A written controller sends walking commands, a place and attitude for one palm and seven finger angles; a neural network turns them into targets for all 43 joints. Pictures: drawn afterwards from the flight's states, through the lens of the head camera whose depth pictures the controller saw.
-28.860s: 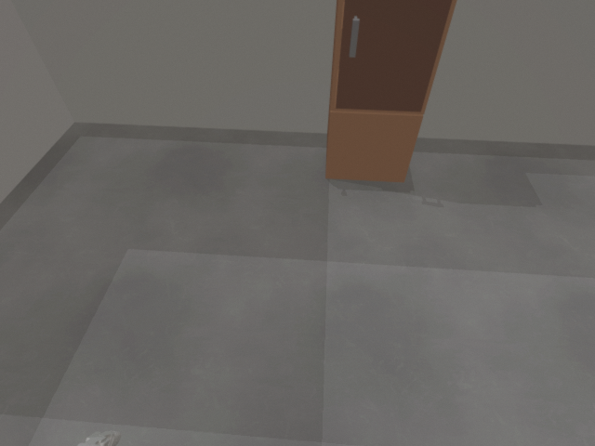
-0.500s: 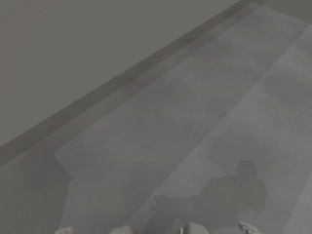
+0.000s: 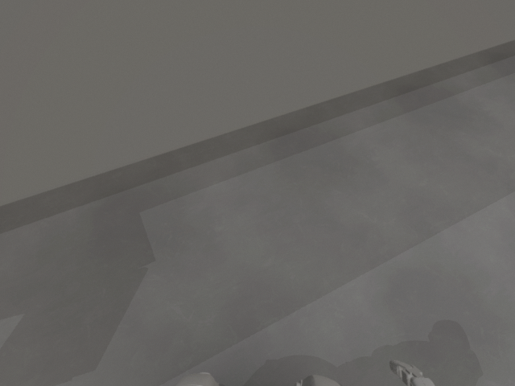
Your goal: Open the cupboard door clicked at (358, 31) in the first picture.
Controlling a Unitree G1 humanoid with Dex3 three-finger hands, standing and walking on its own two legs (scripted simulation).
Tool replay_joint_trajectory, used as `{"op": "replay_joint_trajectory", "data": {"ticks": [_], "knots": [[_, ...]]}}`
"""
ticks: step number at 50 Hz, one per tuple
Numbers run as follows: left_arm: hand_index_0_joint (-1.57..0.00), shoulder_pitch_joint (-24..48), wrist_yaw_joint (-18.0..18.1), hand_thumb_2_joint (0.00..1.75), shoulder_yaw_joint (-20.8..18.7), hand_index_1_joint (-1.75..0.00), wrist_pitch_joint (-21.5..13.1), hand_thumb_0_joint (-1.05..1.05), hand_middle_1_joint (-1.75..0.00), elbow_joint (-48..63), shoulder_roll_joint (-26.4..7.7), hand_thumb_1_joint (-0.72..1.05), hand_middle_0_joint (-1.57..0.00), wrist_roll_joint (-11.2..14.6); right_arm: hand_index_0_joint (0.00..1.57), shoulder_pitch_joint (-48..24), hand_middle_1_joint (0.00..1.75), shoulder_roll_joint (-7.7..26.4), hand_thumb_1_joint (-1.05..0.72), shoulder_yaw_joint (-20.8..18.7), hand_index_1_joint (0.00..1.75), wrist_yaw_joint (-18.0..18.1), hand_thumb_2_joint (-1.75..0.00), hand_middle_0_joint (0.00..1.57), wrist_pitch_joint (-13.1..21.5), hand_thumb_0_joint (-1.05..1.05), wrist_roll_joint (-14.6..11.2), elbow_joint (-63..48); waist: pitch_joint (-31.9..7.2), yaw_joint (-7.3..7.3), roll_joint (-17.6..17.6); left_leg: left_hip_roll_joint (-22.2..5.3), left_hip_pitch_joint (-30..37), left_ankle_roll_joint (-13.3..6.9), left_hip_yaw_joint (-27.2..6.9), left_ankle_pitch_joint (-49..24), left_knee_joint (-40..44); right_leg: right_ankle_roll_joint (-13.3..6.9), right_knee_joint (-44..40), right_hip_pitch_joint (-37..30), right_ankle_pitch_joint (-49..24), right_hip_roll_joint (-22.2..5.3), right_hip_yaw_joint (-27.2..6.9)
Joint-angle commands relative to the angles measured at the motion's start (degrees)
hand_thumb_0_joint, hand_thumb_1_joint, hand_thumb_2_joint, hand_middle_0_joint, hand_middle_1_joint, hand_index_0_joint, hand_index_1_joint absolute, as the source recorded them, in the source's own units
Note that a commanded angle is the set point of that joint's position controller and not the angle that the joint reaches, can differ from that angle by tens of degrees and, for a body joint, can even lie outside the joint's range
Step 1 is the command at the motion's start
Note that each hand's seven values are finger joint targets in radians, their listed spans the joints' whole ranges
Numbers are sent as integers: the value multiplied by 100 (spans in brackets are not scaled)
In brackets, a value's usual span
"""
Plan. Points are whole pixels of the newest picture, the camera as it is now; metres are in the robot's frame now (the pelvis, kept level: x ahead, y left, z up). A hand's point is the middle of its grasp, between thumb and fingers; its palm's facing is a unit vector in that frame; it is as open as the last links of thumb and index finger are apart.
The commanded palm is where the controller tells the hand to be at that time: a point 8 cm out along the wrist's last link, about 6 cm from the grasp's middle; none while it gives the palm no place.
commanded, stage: turn to face it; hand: left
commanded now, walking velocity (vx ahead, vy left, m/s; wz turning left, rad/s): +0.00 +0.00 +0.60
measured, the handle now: out of the picture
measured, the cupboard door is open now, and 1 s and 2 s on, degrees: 46 46 46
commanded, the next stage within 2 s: take the last steps up to it in 1.98 s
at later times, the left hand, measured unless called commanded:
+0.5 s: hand out of the picture +0.03 +0.16 -0.15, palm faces +0.31 -0.92 -0.24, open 7.3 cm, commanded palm none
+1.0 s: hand out of the picture +0.01 +0.14 -0.13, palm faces +0.58 -0.76 -0.30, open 7.3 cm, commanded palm none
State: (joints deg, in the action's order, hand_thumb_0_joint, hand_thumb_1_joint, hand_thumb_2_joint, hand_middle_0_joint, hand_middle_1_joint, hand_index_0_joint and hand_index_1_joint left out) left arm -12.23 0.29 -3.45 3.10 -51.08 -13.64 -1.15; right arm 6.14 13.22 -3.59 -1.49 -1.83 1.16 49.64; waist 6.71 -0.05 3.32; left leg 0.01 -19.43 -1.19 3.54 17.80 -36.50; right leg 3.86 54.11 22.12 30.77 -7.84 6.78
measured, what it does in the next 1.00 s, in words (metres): steps to the right, turning left: right foot, then left foot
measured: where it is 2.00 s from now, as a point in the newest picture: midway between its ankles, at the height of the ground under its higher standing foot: outside the picture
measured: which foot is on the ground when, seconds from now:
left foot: down 0.00-0.24, up 0.26-0.54, down 0.56-0.88, up 0.90-1.00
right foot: up 0.00-0.22, down 0.24-0.56, up 0.58-0.86, down 0.88-1.00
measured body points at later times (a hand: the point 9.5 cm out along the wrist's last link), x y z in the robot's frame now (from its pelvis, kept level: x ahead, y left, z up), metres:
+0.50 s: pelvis +0.02 -0.05 +0.02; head +0.08 -0.04 +0.46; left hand +0.01 +0.21 -0.13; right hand +0.20 -0.27 -0.12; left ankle -0.01 +0.06 -0.69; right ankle +0.03 -0.17 -0.72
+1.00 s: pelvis +0.06 -0.08 +0.01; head +0.11 -0.07 +0.46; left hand -0.02 +0.18 -0.11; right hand +0.28 -0.25 -0.14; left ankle -0.03 +0.02 -0.65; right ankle +0.11 -0.19 -0.72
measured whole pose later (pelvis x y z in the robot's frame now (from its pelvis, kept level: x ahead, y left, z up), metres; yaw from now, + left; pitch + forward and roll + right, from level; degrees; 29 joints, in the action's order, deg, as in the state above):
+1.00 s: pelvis +0.06 -0.08 +0.01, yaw +38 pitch +0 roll +1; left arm -10.5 0.9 -3.0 1.1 -48.6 -12.3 -1.6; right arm 8.5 15.0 -5.4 -1.2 -4.8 0.9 52.5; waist 6.2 -1.1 -1.3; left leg 0.7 -28.2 2.9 -1.0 27.9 -61.1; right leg 0.4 32.7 14.1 18.9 -4.9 5.6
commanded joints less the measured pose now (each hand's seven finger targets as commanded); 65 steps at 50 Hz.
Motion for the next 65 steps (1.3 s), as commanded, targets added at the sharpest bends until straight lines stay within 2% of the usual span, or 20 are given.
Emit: {"op": "replay_joint_trajectory", "data": {"ticks": [1, 10, 12, 17, 22, 25, 26, 28, 29, 33, 41, 42, 44, 49, 53, 57, 58, 59, 60, 65], "knots": [[-20, 466, 55, 90, -187, -30, -136, 0, -30, 611, -586, 90, -20, 26, 20, 509, 30, 1244, -90, -273, 30, 250, -90, 20, 88, 0, 39, -224, -987, -219, -1569, -1575, 1124, -902, -1974, -2925, 1476, 100, 1272, 1127, -365, 152, -768], [-20, -396, 31, 90, -229, -30, -234, 0, -30, 422, -621, 90, -20, 51, 20, -109, 30, 1163, -90, -329, 30, 194, -90, 20, -14, 0, 0, -412, -967, 292, -914, -764, -468, -353, -1820, -1003, 854, -62, -2648, -1588, -1577, 631, -414], [-20, -534, 114, 90, -371, -30, -321, 0, -30, 504, -1511, 90, -20, -83, 20, -169, 30, 614, -90, -258, 30, 107, -90, 20, -4, 0, -63, -648, -860, 442, 1494, 410, -1569, 371, -449, 1725, -1797, -1098, -4134, -1785, -1844, -1965, -2958], [-20, 170, 165, 90, -161, -30, -342, 0, -30, 615, -806, 90, -20, -30, 20, -74, 30, 482, -90, -204, 30, -4, -90, 20, -134, 0, -50, -338, -662, -10, 1097, -164, -1230, 466, -341, 955, -2850, -1076, -3312, -1330, -4155, -1041, -843], [-20, -325, 152, 90, -259, -30, -365, 0, -30, 392, -1075, 90, -20, -55, 20, -383, 30, 269, -90, -77, 30, -48, -90, 20, -52, 0, -81, -393, -923, 284, 841, -4, -631, 438, 192, 898, -757, -1032, -2842, -2088, -5062, -1173, -529], [-20, -269, 115, 90, -308, -30, -343, 0, -30, 362, -1159, 90, -20, -2, 20, 3, 30, 418, -90, -91, 30, -16, -90, 20, -8, 0, -59, -329, -1048, 59, 705, 63, 224, 325, 279, 27, 457, -743, -2278, -1779, -4834, -1136, -225], [-20, -142, 95, 90, -311, -30, -319, 0, -30, 417, -1115, 90, -20, 43, 20, 351, 30, 618, -90, -147, 30, -10, -90, 20, 21, 0, -40, -253, -1149, -179, 346, -49, 1015, 219, 112, -722, 1079, -500, -1699, -1210, -4309, -1058, -11], [-20, 218, 53, 90, -129, -30, -247, 0, -30, 837, -495, 90, -20, 69, 20, 1144, 30, 1721, -90, -418, 30, 74, -90, 20, 39, 0, 34, -158, -1366, -605, -2144, -2516, 2212, -1265, -3032, -4143, 1519, 153, 650, 1220, 873, 138, 42], [-20, 513, 88, 90, -162, -30, -179, 0, -30, 931, -688, 90, -20, 13, 20, 1281, 30, 1715, -90, -406, 30, 124, -90, 20, 23, 0, 46, -72, -1287, -644, -1273, -2492, 1798, -1433, -2889, -2994, 1481, 68, 1155, 1245, 720, 123, -506], [-20, 374, 12, 90, -204, -30, -122, 0, -30, 572, -554, 90, -20, 15, 20, 273, 30, 1194, -90, -251, 30, 242, -90, 20, 84, 0, 57, -306, -791, -115, -1314, -1414, 740, -816, -1978, -1944, 1661, 64, 913, 883, -493, 211, -694], [-20, -151, 26, 90, -192, -30, -213, 0, -30, 489, -527, 90, -20, 64, 20, 31, 30, 1219, -90, -343, 30, 203, -90, 20, -3, 0, 20, -344, -1045, 133, -1196, -910, 18, -535, -2091, -1603, 1118, -46, -2105, -1137, -1275, 772, -372], [-20, -448, 54, 90, -241, -30, -271, 0, -30, 461, -748, 90, -20, 41, 20, -76, 30, 1086, -90, -326, 30, 181, -90, 20, -10, 0, -28, -407, -1083, 312, -728, -604, -469, -278, -1891, -1026, 697, -105, -3013, -1795, -1616, 500, -631], [-20, -490, 122, 90, -347, -30, -317, 0, -30, 518, -1500, 90, -20, -73, 20, -132, 30, 661, -90, -267, 30, 102, -90, 20, 1, 0, -44, -631, -901, 412, 1389, 369, -1554, 326, -566, 1819, -2042, -1239, -4078, -1737, -1858, -2056, -2948], [-20, 124, 167, 90, -184, -30, -350, 0, -30, 614, -837, 90, -20, -34, 20, -109, 30, 461, -90, -180, 30, 0, -90, 20, -105, 0, -48, -343, -725, 22, 1074, -152, -1215, 481, -296, 1029, -2476, -1088, -3191, -1586, -4517, -1061, -796], [-20, -306, 145, 90, -256, -30, -349, 0, -30, 424, -1108, 90, -20, -52, 20, -429, 30, 281, -90, -88, 30, -55, -90, 20, -69, 0, -75, -392, -747, 272, 828, 14, -700, 445, 167, 882, -1018, -1012, -2948, -1902, -4946, -1149, -544], [-20, -185, 97, 90, -299, -30, -316, 0, -30, 380, -1141, 90, -20, 3, 20, 105, 30, 501, -90, -117, 30, -28, -90, 20, -1, 0, -52, -309, -998, -31, 638, 61, 507, 291, 224, -239, 668, -606, -2068, -1504, -4426, -1079, -92], [-20, -133, 75, 90, -299, -30, -292, 0, -30, 484, -1022, 90, -20, 53, 20, 521, 30, 862, -90, -209, 30, -11, -90, 20, 51, 0, -17, -237, -1292, -280, -146, -420, 1522, 51, -374, -1348, 1164, -309, -1136, -710, -3635, -897, 168], [-20, -34, 28, 90, -191, -30, -263, 0, -30, 718, -585, 90, -20, 91, 20, 1009, 30, 1574, -90, -400, 30, 36, -90, 20, 90, 0, 42, -189, -1485, -529, -2035, -2129, 2381, -872, -2705, -3539, 1367, 168, 304, 964, 85, -3, 331], [-20, 343, 65, 90, -134, -30, -202, 0, -30, 907, -643, 90, -20, 24, 20, 1337, 30, 1784, -90, -421, 30, 86, -90, 20, 34, 0, 24, -72, -1459, -646, -1651, -2568, 2105, -1406, -2990, -3600, 1424, 78, 1016, 1242, 893, 116, -361], [-20, 372, 18, 90, -177, -30, -127, 0, -30, 556, -548, 90, -20, 28, 20, 359, 30, 1188, -90, -237, 30, 253, -90, 20, 109, 0, 51, -283, -927, -133, -1275, -1407, 1010, -857, -1926, -2557, 1524, 79, 790, 892, -424, 206, -704]]}}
